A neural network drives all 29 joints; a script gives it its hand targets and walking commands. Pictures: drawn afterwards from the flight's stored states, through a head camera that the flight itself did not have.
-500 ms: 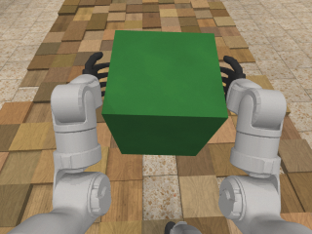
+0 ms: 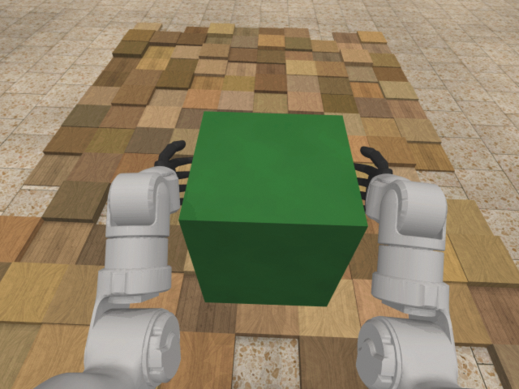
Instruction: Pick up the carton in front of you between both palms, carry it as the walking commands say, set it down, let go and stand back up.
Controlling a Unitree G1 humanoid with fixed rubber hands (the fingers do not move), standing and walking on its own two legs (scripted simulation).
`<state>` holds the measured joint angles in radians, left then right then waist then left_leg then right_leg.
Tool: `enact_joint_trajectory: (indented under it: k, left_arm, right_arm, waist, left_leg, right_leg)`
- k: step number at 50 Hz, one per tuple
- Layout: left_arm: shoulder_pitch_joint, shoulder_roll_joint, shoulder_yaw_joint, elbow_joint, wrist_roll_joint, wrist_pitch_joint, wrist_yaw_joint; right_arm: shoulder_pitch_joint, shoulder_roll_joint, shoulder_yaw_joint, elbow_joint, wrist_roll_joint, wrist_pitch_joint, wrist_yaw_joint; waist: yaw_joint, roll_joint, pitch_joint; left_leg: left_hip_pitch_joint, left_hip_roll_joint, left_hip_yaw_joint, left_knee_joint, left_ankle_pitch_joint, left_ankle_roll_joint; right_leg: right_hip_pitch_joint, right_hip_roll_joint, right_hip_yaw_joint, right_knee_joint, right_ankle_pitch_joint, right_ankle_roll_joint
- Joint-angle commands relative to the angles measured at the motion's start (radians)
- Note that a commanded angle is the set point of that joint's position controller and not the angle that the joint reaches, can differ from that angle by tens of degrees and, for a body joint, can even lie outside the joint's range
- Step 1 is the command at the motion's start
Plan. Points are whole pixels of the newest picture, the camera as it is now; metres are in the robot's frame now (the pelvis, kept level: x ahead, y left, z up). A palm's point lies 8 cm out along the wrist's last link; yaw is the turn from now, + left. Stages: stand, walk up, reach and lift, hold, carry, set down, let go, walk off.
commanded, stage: carry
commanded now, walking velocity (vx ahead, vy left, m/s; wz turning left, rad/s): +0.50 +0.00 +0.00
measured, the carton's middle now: (269, 215) +0.38 +0.01 +0.07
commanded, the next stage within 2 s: none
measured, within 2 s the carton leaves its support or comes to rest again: neither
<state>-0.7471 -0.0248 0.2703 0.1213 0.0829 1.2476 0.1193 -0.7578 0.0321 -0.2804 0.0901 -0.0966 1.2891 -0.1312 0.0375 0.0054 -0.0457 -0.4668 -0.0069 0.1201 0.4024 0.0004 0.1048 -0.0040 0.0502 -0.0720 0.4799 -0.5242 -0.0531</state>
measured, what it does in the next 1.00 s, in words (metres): walks ahead: right foot, then left foot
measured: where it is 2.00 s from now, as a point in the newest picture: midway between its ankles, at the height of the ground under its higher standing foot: (279, 184)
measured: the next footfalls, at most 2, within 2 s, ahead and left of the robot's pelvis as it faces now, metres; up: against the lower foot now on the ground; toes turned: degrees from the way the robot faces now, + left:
right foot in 0.38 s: +0.42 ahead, -0.14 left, +0.02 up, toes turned -4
left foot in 0.78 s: +0.65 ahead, +0.08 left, +0.02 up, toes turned +6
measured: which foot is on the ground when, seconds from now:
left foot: down 0.00-0.42, up 0.44-0.76, down 0.78-1.00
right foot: down 0.00-0.04, up 0.06-0.36, down 0.38-0.78, up 0.80-1.00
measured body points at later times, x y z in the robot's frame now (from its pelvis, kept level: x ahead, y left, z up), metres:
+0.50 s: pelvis +0.31 -0.03 +0.01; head +0.35 -0.03 +0.45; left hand +0.68 +0.12 +0.10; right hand +0.68 -0.18 +0.10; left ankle +0.17 +0.07 -0.64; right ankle +0.38 -0.13 -0.72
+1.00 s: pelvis +0.60 +0.00 +0.03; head +0.63 +0.02 +0.48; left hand +0.98 +0.14 +0.16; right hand +0.96 -0.16 +0.17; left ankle +0.61 +0.07 -0.71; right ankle +0.61 -0.14 -0.65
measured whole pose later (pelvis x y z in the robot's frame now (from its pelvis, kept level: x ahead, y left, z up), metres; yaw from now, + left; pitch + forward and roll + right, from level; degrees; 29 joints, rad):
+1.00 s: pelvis +0.60 +0.00 +0.03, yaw +0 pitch +6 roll -2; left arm -0.72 -0.07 0.28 -0.08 0.11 1.39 0.14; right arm -0.67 0.08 -0.29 -0.10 -0.09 1.37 -0.12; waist -0.06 -0.01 -0.04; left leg -0.33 0.00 0.11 0.44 -0.22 0.13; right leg -0.61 -0.03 -0.04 1.00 -0.35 0.01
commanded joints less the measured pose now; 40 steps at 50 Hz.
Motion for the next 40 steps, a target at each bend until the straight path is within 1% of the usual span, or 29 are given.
enact_joint_trajectory:
  k: [1,2,3,4,5,6,8,10,11,12,15,18,19,20,21,22,23,24,25,26,28,30,32,34,36,37,38,39,40]
  left_arm:
    - [-0.727,-1.130,-0.661,-0.004,-0.450,-0.012,-0.274]
    - [-0.716,-1.148,-0.663,0.002,-0.455,-0.018,-0.276]
    - [-0.723,-1.169,-0.668,0.004,-0.460,-0.029,-0.276]
    - [-0.743,-1.182,-0.673,-0.010,-0.458,-0.046,-0.272]
    - [-0.735,-1.195,-0.677,-0.026,-0.452,-0.061,-0.264]
    - [-0.719,-1.202,-0.685,-0.039,-0.448,-0.075,-0.254]
    - [-0.665,-1.209,-0.705,-0.076,-0.446,-0.096,-0.232]
    - [-0.596,-1.198,-0.727,-0.102,-0.433,-0.110,-0.212]
    - [-0.564,-1.193,-0.733,-0.112,-0.425,-0.116,-0.205]
    - [-0.541,-1.187,-0.739,-0.122,-0.416,-0.123,-0.199]
    - [-0.505,-1.145,-0.767,-0.152,-0.404,-0.136,-0.194]
    - [-0.509,-1.085,-0.780,-0.188,-0.408,-0.134,-0.195]
    - [-0.504,-1.064,-0.776,-0.187,-0.407,-0.128,-0.198]
    - [-0.496,-1.041,-0.766,-0.174,-0.402,-0.120,-0.202]
    - [-0.467,-1.016,-0.750,-0.139,-0.379,-0.126,-0.202]
    - [-0.450,-1.005,-0.745,-0.127,-0.377,-0.128,-0.203]
    - [-0.444,-0.994,-0.734,-0.134,-0.385,-0.123,-0.202]
    - [-0.470,-0.998,-0.741,-0.169,-0.402,-0.117,-0.203]
    - [-0.521,-1.014,-0.759,-0.211,-0.432,-0.112,-0.204]
    - [-0.578,-1.026,-0.771,-0.256,-0.459,-0.105,-0.206]
    - [-0.657,-1.030,-0.780,-0.321,-0.503,-0.086,-0.209]
    - [-0.692,-1.004,-0.774,-0.352,-0.524,-0.058,-0.211]
    - [-0.700,-0.968,-0.759,-0.334,-0.528,-0.025,-0.213]
    - [-0.691,-0.932,-0.737,-0.296,-0.524,0.008,-0.218]
    - [-0.695,-0.919,-0.717,-0.255,-0.518,0.036,-0.222]
    - [-0.701,-0.921,-0.709,-0.234,-0.514,0.050,-0.223]
    - [-0.703,-0.922,-0.697,-0.213,-0.504,0.064,-0.222]
    - [-0.718,-0.912,-0.683,-0.192,-0.490,0.077,-0.219]
    - [-0.722,-0.924,-0.659,-0.165,-0.485,0.099,-0.216]
  right_arm:
    - [-0.581,1.048,0.610,0.105,0.361,-0.048,0.245]
    - [-0.539,1.055,0.599,0.126,0.361,-0.066,0.250]
    - [-0.543,1.078,0.605,0.116,0.369,-0.081,0.254]
    - [-0.580,1.115,0.627,0.067,0.395,-0.094,0.260]
    - [-0.631,1.145,0.653,0.009,0.428,-0.109,0.263]
    - [-0.676,1.165,0.678,-0.045,0.453,-0.123,0.265]
    - [-0.690,1.175,0.714,-0.111,0.482,-0.143,0.263]
    - [-0.633,1.168,0.740,-0.139,0.493,-0.156,0.261]
    - [-0.605,1.160,0.752,-0.151,0.494,-0.160,0.261]
    - [-0.587,1.154,0.761,-0.162,0.493,-0.164,0.262]
    - [-0.541,1.120,0.789,-0.171,0.487,-0.176,0.268]
    - [-0.528,1.069,0.810,-0.191,0.487,-0.177,0.268]
    - [-0.528,1.052,0.812,-0.190,0.488,-0.173,0.266]
    - [-0.509,1.041,0.814,-0.177,0.487,-0.167,0.265]
    - [-0.548,1.043,0.814,-0.187,0.495,-0.155,0.267]
    - [-0.565,1.044,0.815,-0.198,0.505,-0.145,0.270]
    - [-0.577,1.047,0.816,-0.187,0.512,-0.139,0.271]
    - [-0.590,1.052,0.806,-0.173,0.512,-0.137,0.267]
    - [-0.598,1.057,0.798,-0.169,0.510,-0.134,0.260]
    - [-0.600,1.052,0.787,-0.177,0.501,-0.130,0.250]
    - [-0.611,1.021,0.759,-0.211,0.482,-0.116,0.225]
    - [-0.623,0.973,0.731,-0.239,0.454,-0.095,0.199]
    - [-0.621,0.916,0.700,-0.235,0.419,-0.067,0.179]
    - [-0.611,0.865,0.670,-0.213,0.390,-0.035,0.171]
    - [-0.622,0.843,0.647,-0.190,0.380,-0.002,0.176]
    - [-0.624,0.841,0.639,-0.172,0.380,0.013,0.183]
    - [-0.618,0.837,0.631,-0.149,0.387,0.028,0.191]
    - [-0.614,0.839,0.620,-0.128,0.397,0.042,0.202]
    - [-0.638,0.809,0.595,-0.103,0.396,0.052,0.208]
  waist:
    - [-0.088,0.078,-0.513]
    - [-0.105,0.254,-0.584]
    - [-0.110,0.272,-0.578]
    - [-0.103,0.161,-0.545]
    - [-0.096,0.092,-0.499]
    - [-0.092,0.066,-0.471]
    - [-0.082,0.110,-0.470]
    - [-0.090,0.148,-0.494]
    - [-0.091,0.142,-0.491]
    - [-0.095,0.146,-0.479]
    - [-0.112,0.181,-0.432]
    - [-0.124,0.163,-0.392]
    - [-0.098,0.152,-0.411]
    - [-0.054,0.127,-0.455]
    - [-0.013,-0.062,-0.528]
    - [0.040,-0.290,-0.572]
    - [0.050,-0.317,-0.569]
    - [0.060,-0.187,-0.546]
    - [0.066,-0.111,-0.509]
    - [0.046,-0.085,-0.489]
    - [0.027,-0.102,-0.488]
    - [0.020,-0.121,-0.465]
    - [0.022,-0.133,-0.413]
    - [0.015,-0.147,-0.385]
    - [-0.029,-0.153,-0.385]
    - [-0.062,-0.125,-0.396]
    - [-0.099,-0.046,-0.417]
    - [-0.130,0.037,-0.433]
    - [-0.101,0.252,-0.519]
  left_leg:
    - [0.712,0.133,-0.102,0.090,0.251,0.064]
    - [0.919,0.316,-0.421,0.096,0.289,0.168]
    - [0.945,0.357,-0.569,0.026,0.157,0.217]
    - [0.901,0.343,-0.533,0.003,0.116,0.209]
    - [0.819,0.332,-0.474,-0.013,0.131,0.196]
    - [0.746,0.304,-0.404,-0.038,0.123,0.165]
    - [0.664,0.260,-0.300,-0.073,0.097,0.123]
    - [0.674,0.235,-0.232,-0.045,0.128,0.125]
    - [0.659,0.239,-0.220,-0.051,0.115,0.130]
    - [0.657,0.238,-0.202,-0.050,0.145,0.125]
    - [0.612,0.193,-0.126,-0.004,0.262,0.105]
    - [0.593,0.163,-0.073,0.072,0.353,0.073]
    - [0.541,0.155,-0.041,0.156,0.384,0.056]
    - [0.443,0.130,0.017,0.301,0.393,0.026]
    - [0.159,0.043,0.016,0.494,0.251,-0.036]
    - [-0.140,-0.019,-0.024,0.741,-0.253,-0.079]
    - [-0.298,-0.050,-0.081,0.891,-0.485,-0.081]
    - [-0.357,-0.009,-0.142,0.928,-0.468,-0.073]
    - [-0.392,0.018,-0.156,0.889,-0.448,-0.069]
    - [-0.383,0.039,-0.162,0.832,-0.416,-0.068]
    - [-0.321,0.049,-0.150,0.759,-0.365,-0.076]
    - [-0.318,0.058,-0.136,0.681,-0.349,-0.078]
    - [-0.287,0.062,-0.112,0.514,-0.285,-0.083]
    - [-0.110,0.020,-0.039,0.306,-0.176,-0.084]
    - [0.091,-0.005,0.022,0.188,-0.034,-0.079]
    - [0.212,-0.007,0.041,0.120,0.020,-0.074]
    - [0.382,-0.031,0.072,0.062,0.028,-0.075]
    - [0.553,0.023,-0.009,0.075,0.003,-0.074]
    - [0.772,0.340,-0.502,0.071,0.148,0.055]
  right_leg:
    - [-0.204,-0.162,0.012,0.456,0.777,0.055]
    - [-0.507,-0.050,0.002,0.706,0.240,0.098]
    - [-0.680,-0.008,0.049,0.827,-0.029,0.093]
    - [-0.725,-0.058,0.084,0.842,-0.007,0.073]
    - [-0.743,-0.076,0.084,0.807,0.041,0.058]
    - [-0.728,-0.102,0.095,0.732,0.105,0.053]
    - [-0.665,-0.108,0.076,0.631,0.186,0.071]
    - [-0.689,-0.098,0.044,0.576,0.184,0.086]
    - [-0.682,-0.102,0.041,0.483,0.148,0.092]
    - [-0.681,-0.107,0.029,0.421,0.180,0.096]
    - [-0.629,-0.089,-0.018,0.262,0.327,0.089]
    - [-0.538,-0.050,-0.063,0.076,0.443,0.067]
    - [-0.405,-0.032,-0.089,0.015,0.516,0.054]
    - [-0.184,-0.015,-0.120,-0.062,0.587,0.041]
    - [0.145,-0.095,0.061,-0.012,0.609,-0.056]
    - [0.380,-0.304,0.382,-0.026,0.762,-0.168]
    - [0.436,-0.342,0.475,-0.038,0.798,-0.194]
    - [0.415,-0.336,0.430,-0.016,0.762,-0.181]
    - [0.374,-0.325,0.399,-0.011,0.743,-0.155]
    - [0.325,-0.317,0.372,-0.027,0.696,-0.129]
    - [0.221,-0.301,0.320,-0.055,0.567,-0.116]
    - [0.149,-0.302,0.287,-0.070,0.490,-0.138]
    - [0.067,-0.284,0.245,-0.097,0.468,-0.149]
    - [-0.059,-0.222,0.135,-0.104,0.500,-0.121]
    - [-0.141,-0.212,0.068,-0.056,0.576,-0.079]
    - [-0.174,-0.200,0.027,0.023,0.611,-0.053]
    - [-0.226,-0.146,-0.026,0.153,0.658,-0.019]
    - [-0.355,-0.098,-0.025,0.318,0.479,0.002]
    - [-0.613,-0.018,0.012,0.602,0.047,0.054]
